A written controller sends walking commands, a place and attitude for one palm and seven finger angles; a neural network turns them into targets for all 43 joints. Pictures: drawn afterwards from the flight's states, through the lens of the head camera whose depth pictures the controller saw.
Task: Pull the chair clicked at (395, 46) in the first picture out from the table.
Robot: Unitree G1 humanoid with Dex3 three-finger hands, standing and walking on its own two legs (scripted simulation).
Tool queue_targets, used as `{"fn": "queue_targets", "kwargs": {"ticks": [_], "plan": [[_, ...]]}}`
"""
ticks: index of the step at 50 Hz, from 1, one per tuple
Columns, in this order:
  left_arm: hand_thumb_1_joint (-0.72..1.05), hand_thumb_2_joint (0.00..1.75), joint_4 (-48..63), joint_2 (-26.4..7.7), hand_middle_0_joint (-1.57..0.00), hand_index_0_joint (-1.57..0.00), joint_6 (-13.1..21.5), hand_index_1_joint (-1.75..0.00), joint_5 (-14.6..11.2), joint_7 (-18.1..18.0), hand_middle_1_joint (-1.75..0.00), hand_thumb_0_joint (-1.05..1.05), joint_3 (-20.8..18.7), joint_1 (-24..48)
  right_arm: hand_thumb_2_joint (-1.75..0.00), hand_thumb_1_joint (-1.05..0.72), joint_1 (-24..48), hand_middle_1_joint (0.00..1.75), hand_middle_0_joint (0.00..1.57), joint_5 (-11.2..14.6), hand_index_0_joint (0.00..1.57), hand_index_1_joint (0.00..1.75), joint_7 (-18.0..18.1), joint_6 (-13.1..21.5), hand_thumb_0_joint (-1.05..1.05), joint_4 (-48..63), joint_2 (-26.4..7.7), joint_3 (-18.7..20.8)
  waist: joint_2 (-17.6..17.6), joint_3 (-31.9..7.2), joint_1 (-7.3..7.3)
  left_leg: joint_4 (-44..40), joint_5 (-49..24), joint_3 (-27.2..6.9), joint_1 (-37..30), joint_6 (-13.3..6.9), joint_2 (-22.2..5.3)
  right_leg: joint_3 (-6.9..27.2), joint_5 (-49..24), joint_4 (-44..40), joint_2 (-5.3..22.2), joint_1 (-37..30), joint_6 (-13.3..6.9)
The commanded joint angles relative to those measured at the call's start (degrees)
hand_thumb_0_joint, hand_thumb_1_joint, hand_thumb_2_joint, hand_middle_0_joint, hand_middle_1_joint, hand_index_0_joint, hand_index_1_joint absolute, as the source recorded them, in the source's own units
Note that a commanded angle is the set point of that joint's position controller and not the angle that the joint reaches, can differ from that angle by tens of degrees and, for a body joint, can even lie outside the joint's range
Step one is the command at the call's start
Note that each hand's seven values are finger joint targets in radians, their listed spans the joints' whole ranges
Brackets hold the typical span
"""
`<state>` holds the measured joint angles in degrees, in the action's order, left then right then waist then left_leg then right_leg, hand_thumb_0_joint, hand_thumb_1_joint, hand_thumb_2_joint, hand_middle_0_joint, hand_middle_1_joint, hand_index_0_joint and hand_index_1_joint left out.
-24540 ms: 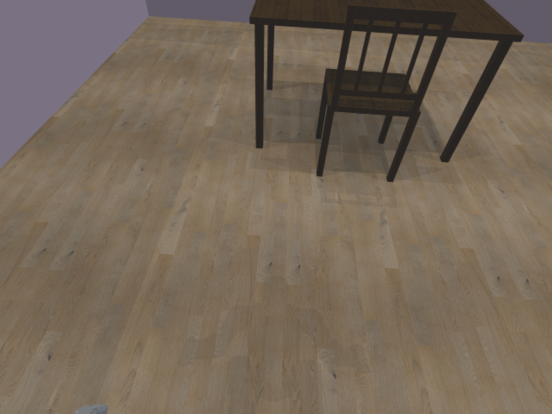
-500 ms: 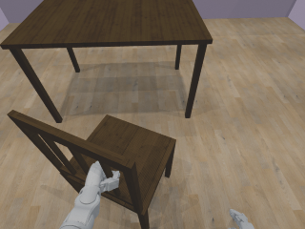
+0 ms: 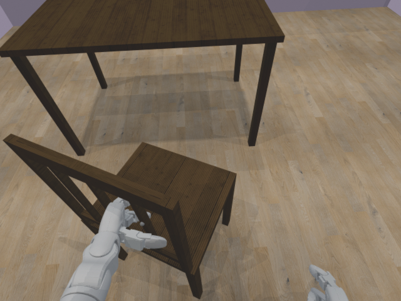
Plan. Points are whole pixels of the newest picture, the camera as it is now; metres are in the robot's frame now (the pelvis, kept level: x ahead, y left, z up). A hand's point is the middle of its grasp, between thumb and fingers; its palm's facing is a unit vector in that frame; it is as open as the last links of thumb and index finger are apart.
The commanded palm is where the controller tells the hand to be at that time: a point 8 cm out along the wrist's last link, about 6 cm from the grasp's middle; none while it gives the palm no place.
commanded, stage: open the thumb and straighten the fingers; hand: left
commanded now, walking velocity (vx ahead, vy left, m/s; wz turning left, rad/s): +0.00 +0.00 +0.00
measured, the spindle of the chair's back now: (112, 211) +0.34 +0.23 -0.07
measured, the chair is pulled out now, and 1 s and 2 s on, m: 0.55 0.55 0.55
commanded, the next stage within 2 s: draw the fingers out of the gap in 0.30 s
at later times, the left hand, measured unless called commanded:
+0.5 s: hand (138, 229) +0.28 +0.14 -0.03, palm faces -0.02 -0.99 -0.13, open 17.4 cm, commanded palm +0.25 +0.20 -0.01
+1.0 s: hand (132, 273) +0.19 +0.14 -0.03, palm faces +0.00 -0.99 -0.14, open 17.5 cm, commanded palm +0.17 +0.19 -0.01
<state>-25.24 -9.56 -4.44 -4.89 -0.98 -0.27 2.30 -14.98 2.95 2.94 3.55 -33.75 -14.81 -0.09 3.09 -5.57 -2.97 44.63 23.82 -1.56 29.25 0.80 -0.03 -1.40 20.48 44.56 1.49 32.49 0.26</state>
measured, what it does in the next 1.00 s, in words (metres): stands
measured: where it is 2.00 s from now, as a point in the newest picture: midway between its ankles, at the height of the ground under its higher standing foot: outside the picture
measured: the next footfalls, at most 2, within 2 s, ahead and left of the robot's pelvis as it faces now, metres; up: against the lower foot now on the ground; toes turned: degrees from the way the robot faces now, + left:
none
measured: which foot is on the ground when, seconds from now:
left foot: down 0.00-1.00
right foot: down 0.00-1.00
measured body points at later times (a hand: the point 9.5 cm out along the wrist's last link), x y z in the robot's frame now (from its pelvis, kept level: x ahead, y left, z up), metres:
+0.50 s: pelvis +0.01 +0.00 -0.01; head +0.04 -0.01 +0.44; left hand +0.28 +0.19 -0.02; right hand +0.15 -0.25 -0.10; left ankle -0.02 +0.13 -0.71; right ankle +0.02 -0.12 -0.71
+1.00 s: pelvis +0.01 +0.01 -0.02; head +0.03 -0.01 +0.43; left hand +0.19 +0.19 -0.02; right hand +0.19 -0.22 -0.09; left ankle -0.02 +0.13 -0.71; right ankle +0.02 -0.12 -0.71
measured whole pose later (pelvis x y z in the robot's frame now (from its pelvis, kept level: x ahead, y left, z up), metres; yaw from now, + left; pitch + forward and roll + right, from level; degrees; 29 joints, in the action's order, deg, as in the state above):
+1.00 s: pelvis +0.01 +0.01 -0.02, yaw +2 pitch +10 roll -1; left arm 7.3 -10.0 -11.2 -2.9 -1.9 5.5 -26.9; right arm -15.3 2.0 4.9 8.1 -27.0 -13.0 -1.9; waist 3.1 -8.0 -2.0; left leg 53.1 28.5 -3.8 34.3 0.5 0.5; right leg -3.5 25.0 51.2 2.2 35.9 0.6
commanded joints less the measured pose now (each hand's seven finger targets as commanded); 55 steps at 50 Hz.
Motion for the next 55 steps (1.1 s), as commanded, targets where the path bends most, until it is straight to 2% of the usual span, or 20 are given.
{"fn": "queue_targets", "kwargs": {"ticks": [1, 3, 4, 7, 8, 11, 15, 19, 20, 21, 23, 27, 30, 33, 35, 39, 44, 47, 49, 55], "plan": [[-0.55, 0.2, 12.8, -5.8, -0.18, -0.18, 2.2, -0.51, -0.4, 0.1, -0.51, 0.0, -2.5, 12.5, -0.9, -0.9, 2.6, 0.3, 0.2, -0.3, 0.2, 0.3, 0.8, 3.5, 0.0, 8.4, -7.1, 1.9, -5.2, -12.2, -0.65, -5.3, -12.9, 1.1, -2.2, -1.8, 0.1, -1.9, -11.1, -5.4, -0.1, -8.1, 0.0], [-0.55, 0.2, 13.3, -6.5, -0.13, -0.13, 1.7, -0.36, 0.3, -0.2, -0.36, 0.0, -2.7, 13.8, -0.9, -0.9, 2.6, 0.3, 0.2, -0.4, 0.2, 0.3, 0.9, 3.6, 0.0, 8.4, -7.2, 1.8, -4.4, -11.9, -0.69, -5.1, -12.8, 1.0, -2.1, -1.9, 0.1, -1.9, -10.7, -5.1, -0.2, -7.4, -0.1], [-0.55, 0.2, 12.3, -10.9, -0.1, -0.1, 1.4, -0.29, 0.5, -0.4, -0.29, 0.0, -7.0, 11.5, -0.9, -0.9, 2.4, 0.3, 0.2, -0.5, 0.2, 0.3, 1.1, 3.4, 0.0, 8.5, -7.4, 1.8, -4.9, -12.2, 0.43, -5.0, -12.8, 1.0, -1.2, -1.9, 0.2, -1.6, -10.7, -5.0, -0.1, -8.7, -0.2], [-0.55, 0.2, 14.7, -7.3, -0.02, -0.02, 1.0, -0.07, 0.6, 0.3, -0.07, 0.0, -3.6, 11.9, -0.9, -0.9, 2.9, 0.3, 0.2, -0.4, 0.2, 0.3, 1.1, 3.4, 0.0, 9.3, -6.6, 1.5, -3.3, -12.1, -0.13, -4.7, -13.5, 1.5, -1.7, -1.9, 0.3, -1.6, -11.6, -4.8, 0.0, -8.4, -0.2], [-0.55, 0.2, 15.1, -7.5, 0.0, 0.0, 0.9, 0.0, 0.8, 0.4, 0.0, 0.0, -3.4, 12.1, -0.9, -0.9, 2.8, 0.3, 0.2, -0.4, 0.2, 0.3, 1.1, 3.5, 0.0, 9.3, -6.9, 1.5, -2.3, -12.4, -0.26, -4.6, -14.4, 1.1, -2.2, -1.9, 0.2, -1.8, -12.1, -4.5, -0.1, -8.0, -0.4], [-0.55, 0.2, 16.4, -5.1, 0.0, 0.0, 0.4, 0.0, 0.1, 0.4, 0.0, 0.0, -1.6, 10.5, -0.9, -0.9, 2.4, 0.3, 0.2, -0.4, 0.2, 0.3, 1.0, 4.3, 0.0, 9.4, -6.6, 1.5, -3.0, -13.0, -0.57, -4.1, -15.1, 0.9, -2.9, -1.8, 0.1, -2.1, -12.8, -4.4, -0.2, -7.7, -0.2], [-0.55, 0.2, 17.8, -7.4, 0.0, 0.0, -0.4, 0.0, 0.1, 0.2, 0.0, 0.0, -3.6, 6.7, -0.9, -0.9, 2.1, 0.3, 0.2, -0.7, 0.2, 0.3, 1.1, 4.6, 0.0, 9.6, -6.9, 1.5, -4.7, -13.2, -0.06, -3.8, -16.2, 0.8, -1.7, -1.8, 0.2, -2.3, -14.7, -3.9, -0.1, -9.1, -0.2], [-0.55, 0.2, 19.7, -7.6, 0.0, 0.0, -1.0, 0.0, 0.6, 0.1, 0.0, 0.0, -2.9, 8.5, -0.9, -0.9, 2.4, 0.3, 0.2, -0.6, 0.2, 0.3, 1.2, 4.6, 0.0, 9.5, -6.8, 1.3, -2.9, -11.2, -0.87, -3.5, -14.6, 1.0, -1.4, -1.9, 0.3, -2.0, -12.9, -4.4, 0.0, -7.4, -0.1], [-0.55, 0.2, 18.8, -10.1, 0.0, 0.0, -1.1, 0.0, 0.5, 0.1, 0.0, 0.0, -5.7, 6.1, -0.9, -0.9, 2.1, 0.3, 0.2, -0.8, 0.2, 0.3, 1.4, 4.5, 0.0, 9.6, -7.0, 1.4, -3.8, -11.6, 0.02, -3.5, -14.6, 0.9, -0.7, -1.9, 0.4, -2.0, -12.8, -4.1, 0.0, -8.3, -0.2], [-0.55, 0.2, 19.8, -9.3, 0.0, 0.0, -1.1, 0.0, 0.4, 0.3, 0.0, 0.0, -5.1, 4.0, -0.9, -0.9, 2.3, 0.3, 0.2, -0.8, 0.2, 0.3, 1.4, 4.6, 0.0, 10.1, -6.8, 1.4, -4.2, -12.3, 0.32, -3.5, -15.2, 1.1, -0.8, -2.0, 0.4, -2.0, -13.6, -4.0, 0.1, -9.1, -0.2], [-0.55, 0.2, 22.0, -8.7, 0.0, 0.0, -1.0, 0.0, 0.2, 0.8, 0.0, 0.0, -4.7, -1.2, -0.9, -0.9, 2.9, 0.3, 0.2, -0.7, 0.2, 0.3, 1.3, 5.0, 0.0, 11.0, -6.5, 1.4, -1.5, -13.2, 1.2, -3.5, -16.6, 1.2, -1.3, -1.8, 0.4, -2.1, -14.6, -3.7, 0.2, -9.8, -0.5], [-0.55, 0.2, 26.3, -6.3, 0.0, 0.0, -1.7, 0.0, 0.2, 0.4, 0.0, 0.0, -2.3, -8.8, -0.9, -0.9, 2.8, 0.3, 0.2, -0.6, 0.2, 0.3, 0.8, 5.4, 0.0, 12.5, -6.1, 1.4, -3.3, -12.3, 0.96, -2.8, -17.1, 1.2, -0.7, -1.7, 0.3, -2.6, -15.3, -3.0, 0.1, -8.8, -0.2], [-0.55, 0.2, 30.9, -7.2, 0.0, 0.0, -2.0, 0.0, 0.4, -0.1, 0.0, 0.0, -2.7, -13.8, -0.9, -0.9, 3.0, 0.3, 0.2, -0.7, 0.2, 0.3, 0.9, 5.7, 0.0, 13.7, -5.9, 1.5, -3.5, -11.7, 1.29, -2.6, -16.7, 1.0, 0.1, -1.7, 0.3, -2.8, -14.6, -2.6, 0.2, -8.6, -0.3], [-0.55, 0.2, 35.6, -8.0, 0.0, 0.0, -1.8, 0.0, 1.0, -0.8, 0.0, 0.0, -2.2, -13.2, -0.9, -0.9, 2.7, 0.3, 0.2, -0.8, 0.2, 0.3, 1.5, 6.4, 0.0, 14.0, -6.1, 1.5, -2.8, -10.7, 0.2, -1.6, -15.8, 0.7, 0.1, -1.8, 0.2, -2.8, -12.9, -2.4, 0.0, -6.5, -0.3], [-0.55, 0.2, 38.1, -5.4, 0.0, 0.0, -1.5, 0.0, 1.1, -0.8, 0.0, 0.0, 0.7, -16.1, -0.9, -0.9, 2.4, 0.3, 0.2, -0.9, 0.2, 0.3, 1.7, 7.0, 0.0, 14.4, -5.7, 1.3, -1.2, -10.8, -0.04, -1.2, -16.3, 0.3, -0.9, -1.8, 0.3, -3.2, -12.7, -1.9, 0.0, -5.4, -0.4], [-0.55, 0.2, 40.6, -4.9, 0.0, 0.0, -1.8, 0.0, 1.7, -1.3, 0.0, 0.0, 2.5, -19.3, -0.9, -0.9, 2.3, 0.3, 0.2, -1.0, 0.2, 0.3, 2.0, 7.7, 0.0, 14.6, -5.9, 1.2, -2.5, -9.9, -0.61, -0.3, -14.9, -0.6, 0.0, -1.8, 0.3, -3.6, -10.5, -1.3, -0.1, -3.4, -0.2], [-0.55, 0.2, 42.6, -5.7, 0.0, 0.0, -2.7, 0.0, 2.1, -1.6, 0.0, 0.0, 2.0, -23.3, -0.9, -0.9, 2.7, 0.3, 0.2, -1.2, 0.2, 0.3, 2.5, 7.7, 0.0, 15.3, -5.6, 0.9, -3.7, -9.6, -0.2, 0.3, -12.9, -0.9, 1.7, -2.0, 0.7, -3.7, -8.6, -0.9, -0.1, -3.2, -0.3], [-0.55, 0.2, 45.0, -5.1, 0.0, 0.0, -3.0, 0.0, 2.4, -1.5, 0.0, 0.0, 2.9, -27.0, -0.9, -0.9, 3.1, 0.3, 0.2, -1.1, 0.2, 0.3, 2.4, 7.8, 0.0, 16.0, -5.0, 0.8, -1.1, -9.7, 0.41, 0.5, -13.6, -1.0, 1.4, -1.9, 0.7, -3.6, -8.8, -0.4, 0.0, -3.1, -0.6], [-0.55, 0.2, 46.1, -4.7, 0.0, 0.0, -3.5, 0.0, 2.4, -1.6, 0.0, 0.0, 3.0, -30.1, -0.9, -0.9, 3.2, 0.3, 0.2, -1.0, 0.2, 0.3, 2.4, 7.6, 0.0, 16.3, -4.7, 1.0, -3.1, -10.0, 0.44, 0.8, -14.3, -1.0, 1.9, -2.0, 0.6, -3.8, -9.5, -0.1, 0.0, -3.5, -0.5], [-0.55, 0.2, 49.9, -4.2, 0.0, 0.0, -3.9, 0.0, 2.8, -1.6, 0.0, 0.0, 4.1, -37.0, -0.9, -0.9, 3.8, 0.3, 0.2, -1.0, 0.2, 0.3, 2.7, 7.3, 0.0, 17.4, -3.9, 1.3, -3.4, -8.5, 0.52, 1.6, -11.8, -1.0, 3.9, -2.1, 0.8, -3.7, -7.1, 0.0, 0.0, -2.1, -0.4]]}}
